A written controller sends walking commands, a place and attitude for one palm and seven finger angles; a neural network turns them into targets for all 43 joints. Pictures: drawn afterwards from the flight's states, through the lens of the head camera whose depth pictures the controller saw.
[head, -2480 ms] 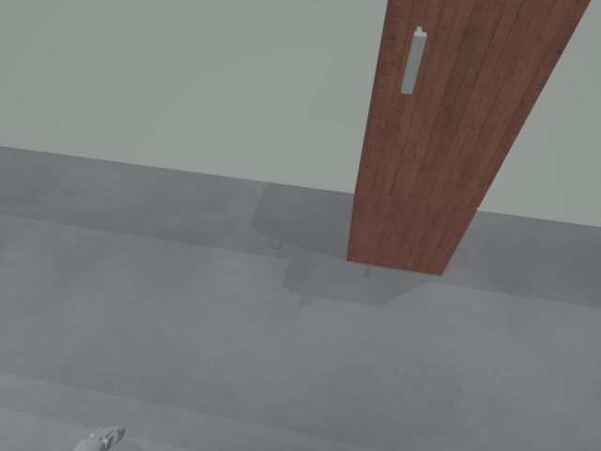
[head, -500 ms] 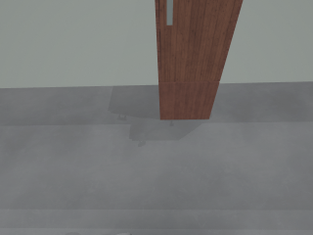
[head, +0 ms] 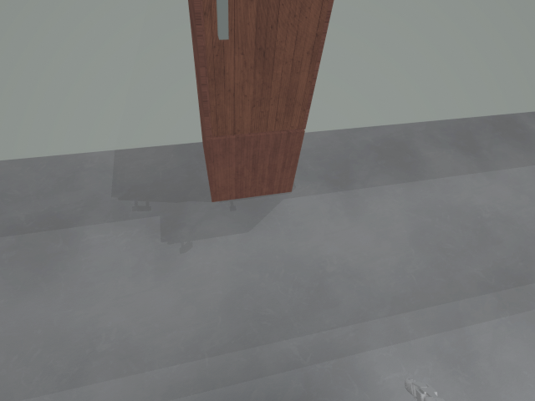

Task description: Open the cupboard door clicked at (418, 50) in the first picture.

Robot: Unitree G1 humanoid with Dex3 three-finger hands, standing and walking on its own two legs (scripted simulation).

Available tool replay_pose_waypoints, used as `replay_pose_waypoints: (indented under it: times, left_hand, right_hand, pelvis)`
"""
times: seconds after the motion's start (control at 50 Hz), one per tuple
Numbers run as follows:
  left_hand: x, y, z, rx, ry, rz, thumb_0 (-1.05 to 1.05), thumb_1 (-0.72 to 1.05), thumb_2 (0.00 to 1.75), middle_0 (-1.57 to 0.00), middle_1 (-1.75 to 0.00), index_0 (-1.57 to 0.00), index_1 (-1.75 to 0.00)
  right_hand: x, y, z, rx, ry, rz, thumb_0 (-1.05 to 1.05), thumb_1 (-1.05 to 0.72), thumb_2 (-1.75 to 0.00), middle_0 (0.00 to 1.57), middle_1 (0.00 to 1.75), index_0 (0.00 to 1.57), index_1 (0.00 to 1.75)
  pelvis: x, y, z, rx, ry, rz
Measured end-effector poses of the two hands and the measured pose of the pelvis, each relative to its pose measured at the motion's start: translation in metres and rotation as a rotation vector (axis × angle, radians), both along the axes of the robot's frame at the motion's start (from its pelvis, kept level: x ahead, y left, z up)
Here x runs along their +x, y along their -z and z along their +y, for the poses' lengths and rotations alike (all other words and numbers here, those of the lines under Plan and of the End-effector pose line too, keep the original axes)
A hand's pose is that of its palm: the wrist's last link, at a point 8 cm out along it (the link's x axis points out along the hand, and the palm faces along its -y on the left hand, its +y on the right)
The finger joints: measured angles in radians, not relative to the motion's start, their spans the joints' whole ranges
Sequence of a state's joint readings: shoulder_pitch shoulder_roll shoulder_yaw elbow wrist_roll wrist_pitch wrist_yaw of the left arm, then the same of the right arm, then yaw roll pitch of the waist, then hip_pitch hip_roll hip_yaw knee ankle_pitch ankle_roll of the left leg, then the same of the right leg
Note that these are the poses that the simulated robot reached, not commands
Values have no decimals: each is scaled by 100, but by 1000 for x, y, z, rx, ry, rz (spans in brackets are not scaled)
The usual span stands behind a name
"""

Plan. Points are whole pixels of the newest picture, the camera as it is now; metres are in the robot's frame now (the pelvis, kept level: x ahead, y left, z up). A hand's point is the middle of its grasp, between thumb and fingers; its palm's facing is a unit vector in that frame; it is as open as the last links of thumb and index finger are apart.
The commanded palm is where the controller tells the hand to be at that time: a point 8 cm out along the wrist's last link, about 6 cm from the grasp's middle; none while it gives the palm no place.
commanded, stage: walk to a spot facing it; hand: left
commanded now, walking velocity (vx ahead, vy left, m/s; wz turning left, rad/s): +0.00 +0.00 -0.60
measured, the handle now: (221, 7) +0.97 +0.22 +0.11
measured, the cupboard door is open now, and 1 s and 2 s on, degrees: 0 0 0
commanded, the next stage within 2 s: turn to face it in 1.64 s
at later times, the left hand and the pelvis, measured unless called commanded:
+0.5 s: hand (180, 389) +0.15 +0.15 -0.16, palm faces -0.37 -0.91 -0.21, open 7.4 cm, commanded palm none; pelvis -0.03 +0.01 +0.00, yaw -21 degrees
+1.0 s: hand (181, 397) +0.14 +0.15 -0.17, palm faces -0.46 -0.87 -0.19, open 7.4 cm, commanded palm none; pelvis +0.06 -0.03 +0.01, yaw -35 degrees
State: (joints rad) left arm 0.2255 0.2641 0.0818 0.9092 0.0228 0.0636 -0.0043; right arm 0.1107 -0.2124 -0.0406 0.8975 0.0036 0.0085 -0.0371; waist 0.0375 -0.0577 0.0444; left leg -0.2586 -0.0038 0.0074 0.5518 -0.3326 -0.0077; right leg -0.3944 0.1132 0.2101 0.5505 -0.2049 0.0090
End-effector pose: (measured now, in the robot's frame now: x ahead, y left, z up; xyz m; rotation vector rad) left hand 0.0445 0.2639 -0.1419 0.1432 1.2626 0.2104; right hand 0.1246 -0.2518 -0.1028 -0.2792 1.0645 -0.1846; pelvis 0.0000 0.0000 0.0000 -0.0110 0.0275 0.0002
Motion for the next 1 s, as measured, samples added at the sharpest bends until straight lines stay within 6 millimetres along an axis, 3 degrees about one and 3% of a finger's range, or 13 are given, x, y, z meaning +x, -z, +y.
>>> replay_pose_waypoints:
  times: [0.14, 0.26, 0.38, 0.5, 0.58, 0.64, 0.74, 0.9, 1.0]
  left_hand:
    - [31, -8, 25, -21, 110, -36, 0, 91, 90, -20, -30, -19, -30]
    - [50, -8, 21, -33, 207, -13, 0, 91, 90, -19, -30, -19, -30]
    - [81, -9, -12, -45, 334, -11, 0, 91, 90, -19, -30, -19, -30]
    - [120, -17, -65, -29, 486, -77, 1, 91, 90, -19, -30, -19, -30]
    - [137, -21, -97, -3, 555, -158, 0, 91, 90, -20, -30, -19, -30]
    - [135, -31, -107, 3, 554, -174, 0, 91, 90, -20, -30, -20, -30]
    - [122, -36, -108, 10, 574, -114, 0, 91, 90, -20, -30, -20, -30]
    - [108, -24, -89, 1, 562, 36, 0, 91, 90, -20, -30, -20, -30]
    - [118, -6, -70, -6, 539, 140, 0, 91, 90, -20, -30, -20, -30]
  right_hand:
    - [-66, -13, 21, -11, 107, 58, 1, -90, -90, 21, 29, 20, 30]
    - [-121, -8, 32, 13, 234, 104, 1, -90, -90, 21, 29, 20, 30]
    - [-187, 7, 36, 58, 383, 191, 1, -90, -90, 21, 29, 20, 30]
    - [-249, 30, 30, 119, 522, 267, 1, -90, -90, 21, 29, 20, 30]
    - [-277, 50, 19, 157, 573, 307, 1, -90, -90, 20, 29, 20, 30]
    - [-275, 45, 10, 173, 585, 305, 1, -90, -90, 20, 29, 20, 30]
    - [-241, 28, -13, 160, 587, 180, 1, -90, -90, 20, 29, 20, 30]
    - [-165, 9, -42, 98, 569, 41, 1, -90, -90, 20, 29, 20, 30]
    - [-102, 0, -49, 50, 550, -25, 1, -90, -90, 20, 29, 20, 30]
  pelvis:
    - [-7, -12, 22, -36, 99, -29]
    - [-11, -13, 31, -42, 185, -39]
    - [-17, -10, 27, -31, 275, -42]
    - [-26, -1, 10, -9, 369, -40]
    - [-31, 10, -7, -12, 407, -38]
    - [-30, 3, -16, -4, 432, -42]
    - [-19, -10, -27, 16, 491, -36]
    - [20, -13, -30, 1, 559, -15]
    - [63, -6, -27, -14, 605, -8]
